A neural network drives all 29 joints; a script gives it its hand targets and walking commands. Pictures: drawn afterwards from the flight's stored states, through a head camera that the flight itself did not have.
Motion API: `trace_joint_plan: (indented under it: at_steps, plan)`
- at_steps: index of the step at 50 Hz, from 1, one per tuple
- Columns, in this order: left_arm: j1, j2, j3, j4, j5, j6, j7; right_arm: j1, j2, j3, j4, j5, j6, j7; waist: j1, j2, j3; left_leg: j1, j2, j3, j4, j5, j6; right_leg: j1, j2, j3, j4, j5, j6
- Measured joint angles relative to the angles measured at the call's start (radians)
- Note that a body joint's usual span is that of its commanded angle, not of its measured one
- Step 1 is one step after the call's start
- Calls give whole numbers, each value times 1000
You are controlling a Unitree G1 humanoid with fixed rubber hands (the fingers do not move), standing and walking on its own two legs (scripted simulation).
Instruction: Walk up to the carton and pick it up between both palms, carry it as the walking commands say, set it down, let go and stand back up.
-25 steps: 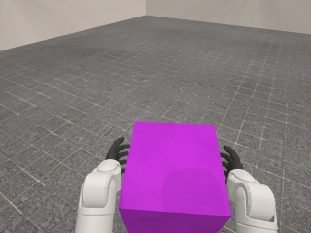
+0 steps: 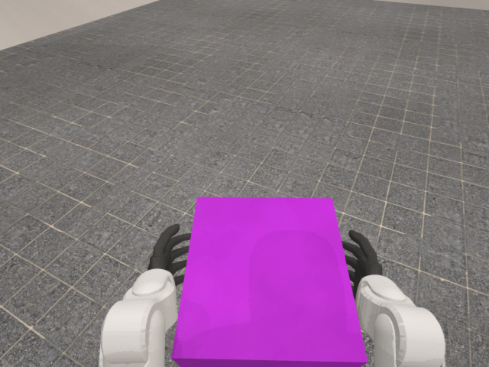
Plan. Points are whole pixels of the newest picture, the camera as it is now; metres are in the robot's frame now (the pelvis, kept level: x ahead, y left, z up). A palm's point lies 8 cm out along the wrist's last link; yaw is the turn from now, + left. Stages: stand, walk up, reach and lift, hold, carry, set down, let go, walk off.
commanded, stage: carry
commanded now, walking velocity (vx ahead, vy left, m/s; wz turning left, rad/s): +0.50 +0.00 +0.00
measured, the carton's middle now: (262, 299) +0.23 -0.01 +0.03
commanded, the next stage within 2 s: none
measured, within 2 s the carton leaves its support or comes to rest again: neither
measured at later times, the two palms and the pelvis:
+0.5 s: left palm (172, 153) +0.52 +0.16 +0.10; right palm (306, 144) +0.55 -0.13 +0.10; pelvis +0.31 +0.00 +0.00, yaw +4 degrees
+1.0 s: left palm (194, 94) +0.85 +0.15 +0.08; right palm (289, 89) +0.87 -0.14 +0.07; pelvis +0.63 -0.01 -0.01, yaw +5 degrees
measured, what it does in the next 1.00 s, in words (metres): walks ahead: right foot, then left foot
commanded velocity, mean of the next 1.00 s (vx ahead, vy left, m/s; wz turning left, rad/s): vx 0.50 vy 0.00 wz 0.00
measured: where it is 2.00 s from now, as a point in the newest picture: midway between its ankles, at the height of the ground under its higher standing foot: (241, 205)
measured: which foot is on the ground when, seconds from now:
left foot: down 0.00-0.10, up 0.12-0.48, down 0.50-0.88, up 0.90-1.00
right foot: up 0.00-0.06, down 0.08-0.54, up 0.56-0.86, down 0.88-1.00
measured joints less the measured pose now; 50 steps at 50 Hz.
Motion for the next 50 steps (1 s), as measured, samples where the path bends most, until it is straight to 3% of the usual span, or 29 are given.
trace_joint_plan:
  at_steps: [3,4,5,7,10,12,17,24,26,27,29,31,33,38,41,43,44,46,48,50]
  plan:
    - [10,-1,-1,-19,3,3,-5,1,0,6,-17,-2,9,-1,5,16,5,71,23,-10,39,-88,-31,59,33,-52,-115,36,-15]
    - [3,0,-2,-20,4,5,-6,-4,-1,4,-23,-3,14,-2,9,19,11,78,35,-17,97,-135,-41,91,43,-65,-141,54,-37]
    - [-7,0,-7,-5,5,1,-7,-13,-2,-6,-21,-4,18,-2,20,35,15,56,60,-25,198,-180,-45,97,53,-79,-113,89,-72]
    - [-29,2,-16,46,8,-8,-7,-24,-2,-29,1,-9,23,2,42,58,24,-68,77,-93,491,-170,-35,101,66,-103,-47,14,-107]
    - [-35,2,-8,70,1,-5,-6,-23,-2,-27,18,-17,27,4,59,48,49,-281,62,-146,794,-105,-28,165,70,-129,-91,-38,-106]
    - [-17,0,-5,52,-1,-11,-6,-12,-2,-14,14,-21,16,7,72,36,61,-374,69,-137,777,-62,-32,223,77,-136,-159,-34,-100]
    - [6,-1,-14,3,-1,-34,-5,11,1,0,-26,-29,-17,21,99,10,65,-485,93,-92,470,36,-40,356,80,-137,-298,-44,-84]
    - [11,0,-22,-63,-9,-7,-2,39,4,12,-95,-32,-10,23,90,3,38,-407,84,-27,165,208,-31,530,72,-118,-312,-176,-27]
    - [-1,1,-18,-72,-2,7,-2,27,2,15,-93,-32,-4,24,77,-9,21,-355,66,5,132,233,-4,537,44,-101,-211,-267,-3]
    - [-11,2,-8,-62,2,13,-4,14,1,19,-68,-33,-8,24,64,-29,13,-357,50,21,171,212,15,501,10,-86,-105,-298,3]
    - [-24,2,9,-28,6,26,-7,-5,0,20,-19,-37,-2,23,35,-27,-2,-352,40,30,224,133,35,383,7,-9,160,-324,5]
    - [-29,2,10,2,6,34,-9,-2,0,14,1,-38,8,21,21,-18,-2,-318,39,35,223,85,33,260,21,39,363,-337,3]
    - [-28,2,2,18,9,36,-10,11,2,5,2,-34,11,19,10,-17,7,-265,32,38,190,67,23,167,13,47,417,-314,7]
    - [11,-1,-10,-19,15,6,-16,31,3,12,-30,-19,-7,12,-5,-11,42,-106,32,35,94,19,-2,68,-6,27,152,-192,17]
    - [29,-2,-5,-48,15,-5,-20,26,2,24,-43,-17,-7,10,3,-1,51,-12,46,35,74,-37,-30,65,2,-3,-1,-88,7]
    - [25,-2,-5,-63,13,-4,-20,24,2,26,-60,-18,-7,9,15,8,57,39,65,26,107,-100,-56,104,16,-38,-104,-11,-1]
    - [16,-1,-9,-65,12,-4,-20,22,2,23,-71,-19,-6,9,23,15,59,47,81,16,160,-144,-67,128,24,-55,-121,45,-23]
    - [-9,0,-25,-25,15,-14,-19,10,0,-5,-66,-18,0,10,45,54,62,-24,132,-38,398,-167,-65,144,47,-93,-46,2,-67]
    - [-26,2,-28,14,16,-17,-18,-5,-1,-21,-48,-23,13,12,60,53,68,-164,107,-112,695,-174,-52,176,48,-113,-33,-68,-79]
    - [-20,1,-26,26,15,-11,-15,-5,-1,-22,-31,-25,21,14,69,45,73,-281,85,-131,826,-147,-46,233,48,-128,-77,-86,-66]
